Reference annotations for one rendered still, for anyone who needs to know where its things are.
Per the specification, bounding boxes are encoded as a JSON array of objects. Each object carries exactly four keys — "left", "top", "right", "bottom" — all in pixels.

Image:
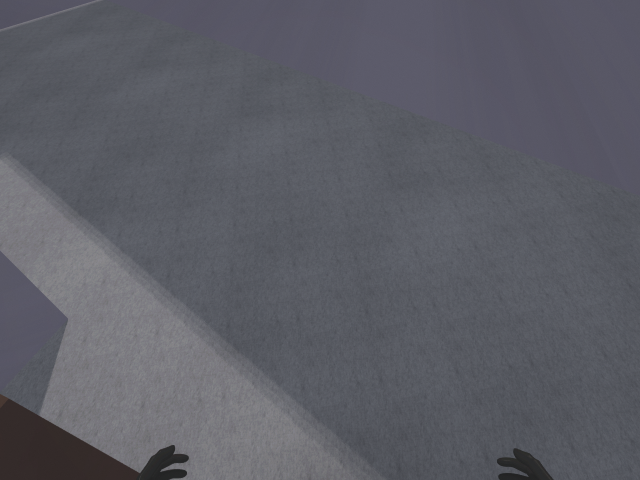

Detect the robot right hand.
[{"left": 497, "top": 448, "right": 554, "bottom": 480}]

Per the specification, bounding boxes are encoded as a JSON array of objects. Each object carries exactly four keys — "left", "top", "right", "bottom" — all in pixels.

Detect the robot left hand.
[{"left": 136, "top": 445, "right": 189, "bottom": 480}]

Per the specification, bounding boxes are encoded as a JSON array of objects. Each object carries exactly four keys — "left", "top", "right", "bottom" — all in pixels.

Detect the pedestal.
[{"left": 0, "top": 394, "right": 140, "bottom": 480}]

